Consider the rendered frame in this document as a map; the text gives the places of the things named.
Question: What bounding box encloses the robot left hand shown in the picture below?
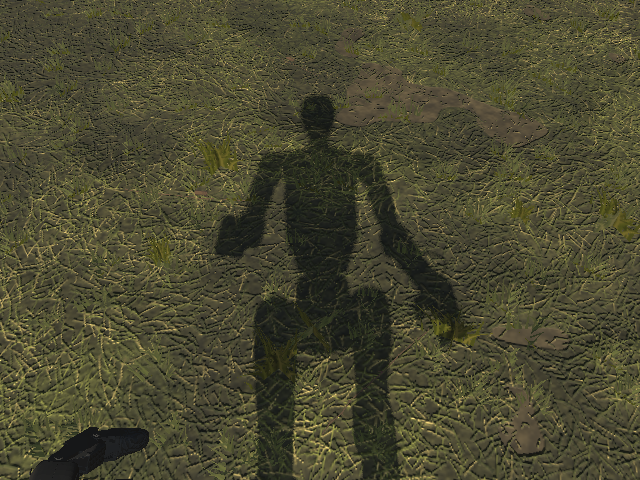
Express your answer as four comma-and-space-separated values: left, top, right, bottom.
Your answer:
29, 427, 149, 480

